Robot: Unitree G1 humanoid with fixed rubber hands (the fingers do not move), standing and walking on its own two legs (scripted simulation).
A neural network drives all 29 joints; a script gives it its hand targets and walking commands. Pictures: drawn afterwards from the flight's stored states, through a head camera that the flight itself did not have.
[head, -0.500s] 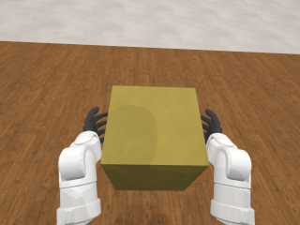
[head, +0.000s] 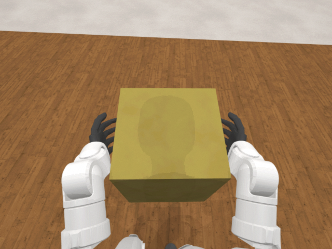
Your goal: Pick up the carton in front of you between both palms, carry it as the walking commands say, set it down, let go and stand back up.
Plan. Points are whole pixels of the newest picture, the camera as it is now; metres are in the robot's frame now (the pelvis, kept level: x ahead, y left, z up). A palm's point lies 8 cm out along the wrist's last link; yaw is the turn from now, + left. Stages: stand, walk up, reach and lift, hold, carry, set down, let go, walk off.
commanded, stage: carry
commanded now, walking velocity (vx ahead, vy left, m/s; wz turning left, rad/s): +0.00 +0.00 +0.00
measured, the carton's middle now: (167, 151) +0.34 +0.01 +0.01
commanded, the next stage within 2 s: none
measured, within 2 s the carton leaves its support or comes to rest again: neither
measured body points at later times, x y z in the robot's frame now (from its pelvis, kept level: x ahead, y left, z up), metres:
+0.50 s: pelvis +0.09 +0.02 +0.00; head +0.07 +0.03 +0.45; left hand +0.43 +0.17 +0.11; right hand +0.41 -0.14 +0.11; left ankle +0.08 +0.13 -0.73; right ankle +0.05 -0.01 -0.73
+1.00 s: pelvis +0.08 +0.05 +0.00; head +0.05 +0.06 +0.45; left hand +0.42 +0.20 +0.12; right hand +0.41 -0.11 +0.12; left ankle +0.08 +0.13 -0.73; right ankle +0.05 -0.01 -0.73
